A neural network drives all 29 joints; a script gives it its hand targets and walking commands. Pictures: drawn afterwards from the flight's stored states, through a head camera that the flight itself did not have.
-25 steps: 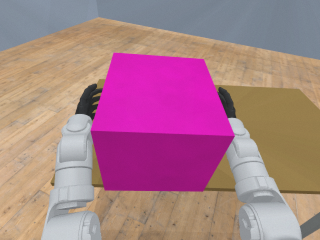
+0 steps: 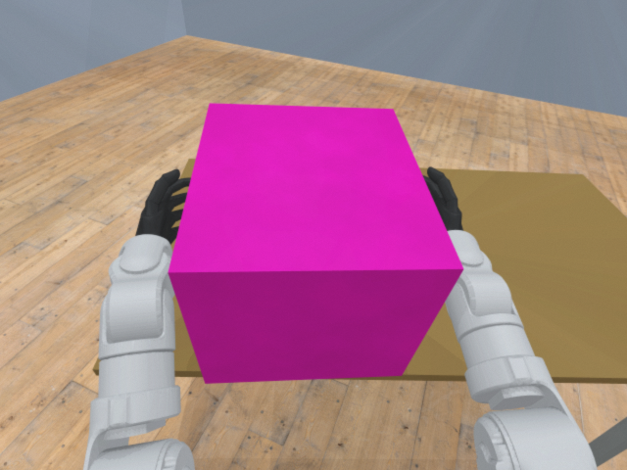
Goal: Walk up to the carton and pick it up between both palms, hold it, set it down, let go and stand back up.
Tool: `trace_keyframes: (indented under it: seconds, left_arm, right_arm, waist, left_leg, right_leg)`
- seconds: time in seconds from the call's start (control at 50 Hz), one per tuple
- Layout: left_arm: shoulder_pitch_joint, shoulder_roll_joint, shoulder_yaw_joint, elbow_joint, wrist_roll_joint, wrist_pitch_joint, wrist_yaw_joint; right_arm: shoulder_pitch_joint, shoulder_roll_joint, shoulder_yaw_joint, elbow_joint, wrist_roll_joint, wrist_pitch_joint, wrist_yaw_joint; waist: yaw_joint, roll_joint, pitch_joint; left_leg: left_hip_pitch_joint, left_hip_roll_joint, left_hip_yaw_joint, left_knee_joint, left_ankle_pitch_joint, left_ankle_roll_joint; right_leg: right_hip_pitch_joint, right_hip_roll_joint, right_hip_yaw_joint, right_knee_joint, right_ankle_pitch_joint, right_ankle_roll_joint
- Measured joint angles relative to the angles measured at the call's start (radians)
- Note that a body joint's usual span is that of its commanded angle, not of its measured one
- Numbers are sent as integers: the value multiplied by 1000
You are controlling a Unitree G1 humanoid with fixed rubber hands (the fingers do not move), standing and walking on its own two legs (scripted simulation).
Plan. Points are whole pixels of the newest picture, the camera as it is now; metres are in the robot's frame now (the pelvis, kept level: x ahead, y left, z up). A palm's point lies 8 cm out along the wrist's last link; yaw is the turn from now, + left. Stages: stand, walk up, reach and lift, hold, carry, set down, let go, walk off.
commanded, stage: reach and lift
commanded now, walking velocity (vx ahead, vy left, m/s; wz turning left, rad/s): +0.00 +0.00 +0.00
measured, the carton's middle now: (304, 238) +0.38 -0.01 +0.13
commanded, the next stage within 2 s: hold in 0.24 s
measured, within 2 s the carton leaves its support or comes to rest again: neither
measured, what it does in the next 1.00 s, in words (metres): stands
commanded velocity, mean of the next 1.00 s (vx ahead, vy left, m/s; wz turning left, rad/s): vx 0.00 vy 0.00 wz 0.00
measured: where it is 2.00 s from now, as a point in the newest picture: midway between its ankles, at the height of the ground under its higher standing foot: outside the picture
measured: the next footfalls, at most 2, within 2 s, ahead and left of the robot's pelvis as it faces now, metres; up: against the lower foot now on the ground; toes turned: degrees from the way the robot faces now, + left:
none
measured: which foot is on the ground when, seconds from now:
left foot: down 0.00-1.00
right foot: down 0.00-1.00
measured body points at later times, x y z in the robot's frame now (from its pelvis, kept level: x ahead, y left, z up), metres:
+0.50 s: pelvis -0.02 +0.00 +0.00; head -0.07 +0.01 +0.45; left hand +0.35 +0.17 +0.20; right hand +0.36 -0.18 +0.19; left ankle +0.00 +0.13 -0.75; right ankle +0.01 -0.12 -0.75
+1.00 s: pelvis -0.01 +0.00 +0.00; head -0.06 +0.02 +0.45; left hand +0.36 +0.18 +0.19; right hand +0.37 -0.18 +0.19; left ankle +0.00 +0.13 -0.75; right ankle +0.01 -0.12 -0.75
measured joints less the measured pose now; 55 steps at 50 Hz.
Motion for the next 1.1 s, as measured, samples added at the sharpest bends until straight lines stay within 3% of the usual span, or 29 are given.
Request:
trace_keyframes:
  seconds: [0.08,0.22,0.72,1.1]
  left_arm:
    - [17,6,-13,-47,-18,0,11]
    - [-35,0,23,5,10,43,-13]
    - [-132,24,53,97,8,70,-16]
    - [-50,14,27,-40,11,92,-20]
  right_arm:
    - [14,1,1,-55,9,5,-7]
    - [-35,6,-16,11,-13,41,2]
    - [-141,4,-43,106,-27,69,6]
    - [-77,-2,-9,-11,20,88,-12]
  waist:
    - [0,6,-13]
    - [12,1,-10]
    - [23,6,-41]
    - [8,2,-18]
  left_leg:
    - [-9,2,0,10,-5,-1]
    - [7,-1,5,-16,16,1]
    - [-24,0,2,-30,39,0]
    - [0,2,1,-6,8,-2]
  right_leg:
    - [-6,2,0,3,0,0]
    - [-3,-1,5,3,7,-3]
    - [-43,0,2,9,20,-7]
    - [-3,2,1,0,6,-4]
